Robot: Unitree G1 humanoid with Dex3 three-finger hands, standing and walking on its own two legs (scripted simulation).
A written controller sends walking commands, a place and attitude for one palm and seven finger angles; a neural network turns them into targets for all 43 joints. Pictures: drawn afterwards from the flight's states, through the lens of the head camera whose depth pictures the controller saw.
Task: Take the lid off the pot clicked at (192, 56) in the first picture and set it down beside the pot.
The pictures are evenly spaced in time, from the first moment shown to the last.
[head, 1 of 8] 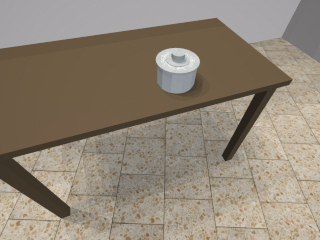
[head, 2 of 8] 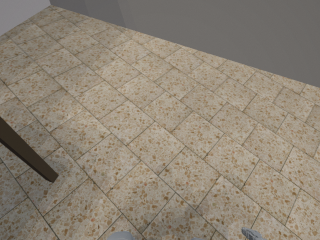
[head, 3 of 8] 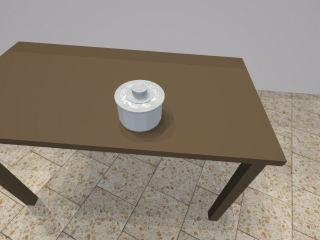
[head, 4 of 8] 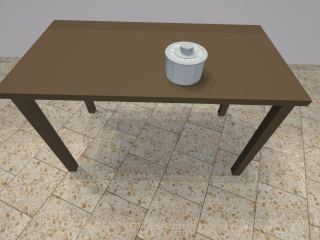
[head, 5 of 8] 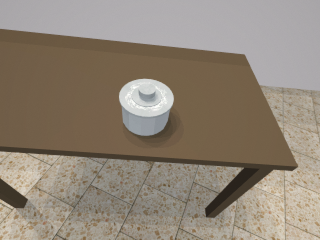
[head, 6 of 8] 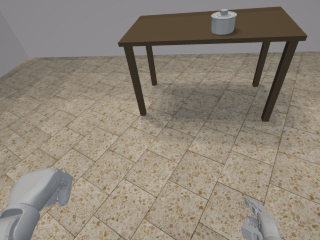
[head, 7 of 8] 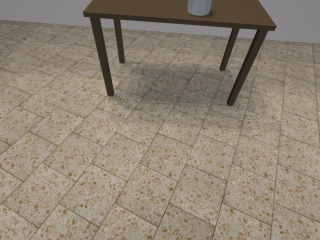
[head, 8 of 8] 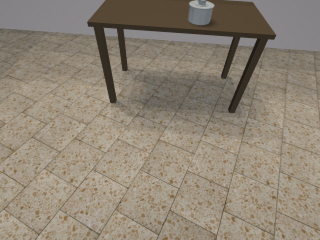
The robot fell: no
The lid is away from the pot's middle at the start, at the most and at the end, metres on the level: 0.00 0.00 0.00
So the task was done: no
